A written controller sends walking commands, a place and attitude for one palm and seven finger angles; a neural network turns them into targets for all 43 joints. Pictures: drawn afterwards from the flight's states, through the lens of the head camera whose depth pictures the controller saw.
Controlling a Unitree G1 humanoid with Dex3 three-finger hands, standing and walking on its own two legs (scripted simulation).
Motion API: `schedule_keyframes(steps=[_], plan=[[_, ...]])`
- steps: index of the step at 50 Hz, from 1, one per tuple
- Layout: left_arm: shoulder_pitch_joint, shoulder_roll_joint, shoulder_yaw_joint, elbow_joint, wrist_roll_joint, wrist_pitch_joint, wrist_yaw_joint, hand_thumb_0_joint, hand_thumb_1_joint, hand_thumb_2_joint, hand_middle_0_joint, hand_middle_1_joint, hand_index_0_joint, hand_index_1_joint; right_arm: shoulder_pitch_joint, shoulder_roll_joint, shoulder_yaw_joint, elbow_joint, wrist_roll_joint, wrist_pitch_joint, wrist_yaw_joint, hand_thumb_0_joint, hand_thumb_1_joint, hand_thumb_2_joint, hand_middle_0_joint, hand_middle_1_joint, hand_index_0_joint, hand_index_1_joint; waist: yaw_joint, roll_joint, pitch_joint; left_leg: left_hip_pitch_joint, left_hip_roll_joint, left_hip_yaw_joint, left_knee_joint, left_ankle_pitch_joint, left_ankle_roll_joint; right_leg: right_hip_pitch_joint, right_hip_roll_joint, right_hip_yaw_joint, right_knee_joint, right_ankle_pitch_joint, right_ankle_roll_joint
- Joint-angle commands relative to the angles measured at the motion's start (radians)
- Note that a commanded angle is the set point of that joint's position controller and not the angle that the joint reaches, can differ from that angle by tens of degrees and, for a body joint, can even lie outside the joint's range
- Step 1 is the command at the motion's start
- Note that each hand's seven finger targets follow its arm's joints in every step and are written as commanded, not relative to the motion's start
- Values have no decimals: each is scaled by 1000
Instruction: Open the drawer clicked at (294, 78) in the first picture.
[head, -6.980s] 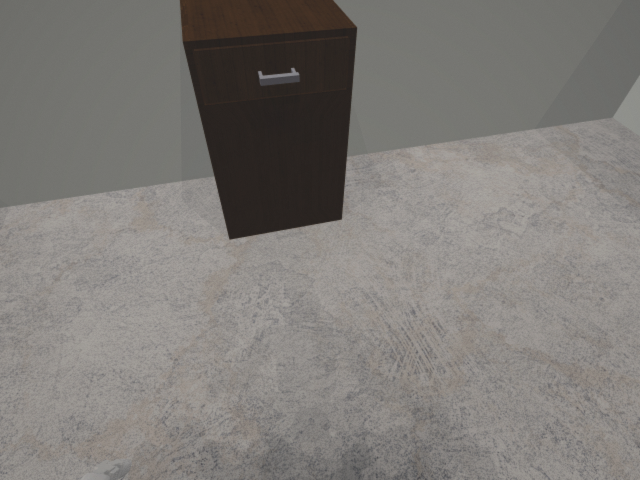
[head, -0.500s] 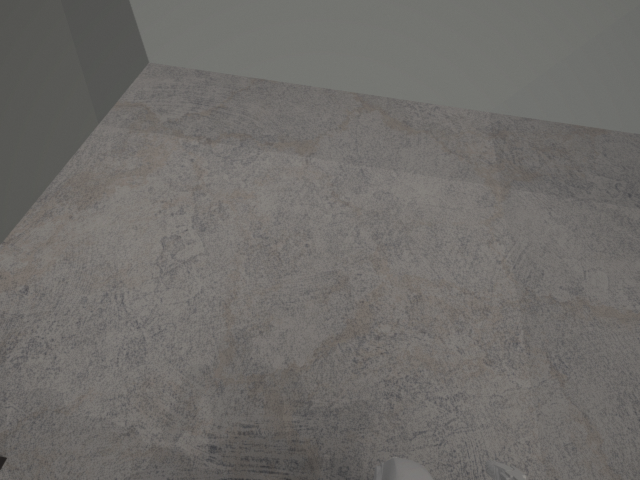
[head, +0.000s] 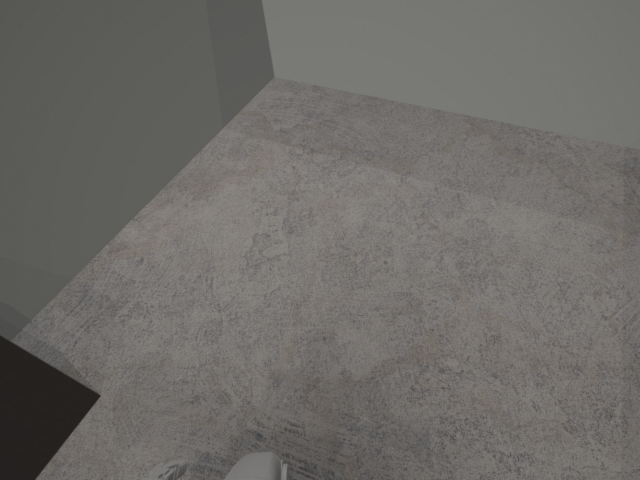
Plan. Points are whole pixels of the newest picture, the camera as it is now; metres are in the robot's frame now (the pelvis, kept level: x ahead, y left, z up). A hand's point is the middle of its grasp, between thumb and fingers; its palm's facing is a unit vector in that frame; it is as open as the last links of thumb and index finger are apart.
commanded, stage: turn to face it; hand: left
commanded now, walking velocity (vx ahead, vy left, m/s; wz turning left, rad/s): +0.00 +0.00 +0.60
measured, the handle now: out of the picture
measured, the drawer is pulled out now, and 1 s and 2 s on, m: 0.00 0.00 0.00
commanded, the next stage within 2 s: take the last steps up to it in 1.82 s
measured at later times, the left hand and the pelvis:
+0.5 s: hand out of the picture +0.02 +0.28 -0.16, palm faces +0.31 -0.92 -0.26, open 7.4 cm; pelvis -0.01 +0.05 +0.00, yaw +16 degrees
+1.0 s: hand out of the picture -0.05 +0.20 -0.15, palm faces +0.56 -0.78 -0.28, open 7.4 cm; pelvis -0.01 -0.01 +0.00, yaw +36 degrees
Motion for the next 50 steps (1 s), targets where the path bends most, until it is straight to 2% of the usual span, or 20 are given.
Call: schedule_keyframes(steps=[1,5,8,9,10,11,12,14,17,22,27,30,33,34,35,36,37,38,41,50], plan=[[61,229,68,-38,4,-18,13,0,900,900,-200,-300,-200,-300,-106,-40,0,-109,7,-34,7,0,-900,-900,200,300,200,300,69,-229,-83,-41,16,54,-148,-29,-2,129,-242,114,-143,500,-92],[76,259,81,-23,7,-8,9,0,900,900,-200,-300,-200,-300,-125,-28,13,-124,10,-47,7,0,-900,-900,200,300,200,300,84,-260,-102,63,3,109,-336,-39,25,112,-265,83,-87,521,-92],[67,263,91,-16,-2,-1,4,0,900,900,-200,-300,-200,-300,-40,-59,5,-112,5,-63,3,0,-900,-900,200,300,200,300,37,-196,-159,242,-8,126,-603,120,48,71,-251,20,77,470,-31],[61,244,88,-21,-11,3,-1,0,900,900,-200,-300,-200,-300,46,-122,-12,-94,3,-73,1,0,-900,-900,200,300,200,300,-16,-53,-217,433,43,30,-708,301,82,-63,-209,-6,268,357,21],[36,168,73,-69,-19,4,-11,0,900,900,-200,-300,-200,-300,119,-251,-46,-90,0,-83,-8,0,-900,-900,200,300,200,300,-58,294,-233,589,339,-374,-750,724,218,-391,-43,-8,517,-286,115],[-42,173,57,-101,-8,16,-3,0,900,900,-200,-300,-200,-300,179,-285,-47,-63,13,-73,-16,0,-900,-900,200,300,200,300,-75,230,-237,559,405,-394,-743,871,292,-429,-21,121,628,-394,111],[-46,173,62,-100,-7,20,-4,0,900,900,-200,-300,-200,-300,146,-257,-39,-69,8,-74,-24,0,-900,-900,200,300,200,300,-52,157,-202,511,397,-344,-751,780,312,-441,-43,158,677,-342,104],[-57,181,75,-58,-6,24,-4,0,900,900,-200,-300,-200,-300,29,-189,-21,-98,3,-76,-39,0,-900,-900,200,300,200,300,-19,211,-135,395,271,-285,-771,610,262,-433,-35,203,710,-205,110],[11,183,79,-20,-3,26,-17,0,900,900,-200,-300,-200,-300,-56,-153,-6,-130,5,-83,-36,0,-900,-900,200,300,200,300,30,106,-114,305,181,-202,-813,440,216,-363,-12,201,687,-67,115],[-23,174,77,-36,-4,27,-9,0,900,900,-200,-300,-200,-300,-11,-157,-13,-120,3,-81,-34,0,-900,-900,200,300,200,300,14,71,-112,312,182,-285,-842,324,243,-349,10,216,556,-69,125],[-93,156,69,-79,-10,18,-3,0,900,900,-200,-300,-200,-300,38,-167,-25,-106,-2,-75,-34,0,-900,-900,200,300,200,300,-11,114,-132,361,180,-376,-793,431,269,-323,50,224,397,-141,120],[-70,147,63,-82,-18,12,1,0,900,900,-200,-300,-200,-300,22,-166,-31,-110,-4,-69,-34,0,-900,-900,200,300,200,300,0,136,-158,324,159,-410,-756,499,262,-215,87,218,265,-143,106],[8,157,67,-68,-24,2,5,0,900,900,-200,-300,-200,-300,-14,-156,-36,-120,1,-64,-30,0,-900,-900,200,300,200,300,40,127,-178,229,111,-416,-704,480,220,-38,114,202,45,-20,93],[45,174,72,-60,-23,-4,8,0,900,900,-200,-300,-200,-300,-23,-139,-33,-125,7,-62,-28,0,-900,-900,200,300,200,300,61,87,-181,142,74,-401,-666,384,182,81,91,210,-93,68,85],[75,235,87,-57,-11,-13,14,0,900,900,-200,-300,-200,-300,-7,-83,-27,-132,16,-62,-22,0,-900,-900,200,300,200,300,76,-85,-203,-17,-8,-310,-530,174,116,234,-71,354,-224,27,39],[63,329,101,-69,5,-16,19,0,900,900,-200,-300,-200,-300,-9,-34,-18,-158,17,-62,-21,0,-900,-900,200,300,200,300,83,-348,-165,-186,-145,-88,-272,-159,34,238,-353,631,-285,51,-83],[35,312,89,-82,-3,-6,23,0,900,900,-200,-300,-200,-300,-34,-95,-32,-155,2,-57,-21,0,-900,-900,200,300,200,300,77,-236,-132,-129,-82,-111,-82,-190,45,61,-398,580,-281,75,-140],[-40,250,81,-93,-5,-11,25,0,900,900,-200,-300,-200,-300,-16,-92,-33,-134,-3,-47,-15,0,-900,-900,200,300,200,300,35,-214,-89,-119,-53,-129,1,-117,47,-10,-318,480,-286,45,-126],[-116,186,57,-102,-8,-16,14,0,900,900,-200,-300,-200,-300,52,-68,-32,-79,-2,-32,2,0,-900,-900,200,300,200,300,-16,-201,-32,-104,-25,-57,117,27,20,-44,-188,266,-231,172,-68],[64,243,72,-32,5,-12,11,0,900,900,-200,-300,-200,-300,-104,-38,-5,-108,5,-30,7,0,-900,-900,200,300,200,300,75,-217,-45,-32,4,49,-170,-37,-2,69,-242,157,-174,348,-99]])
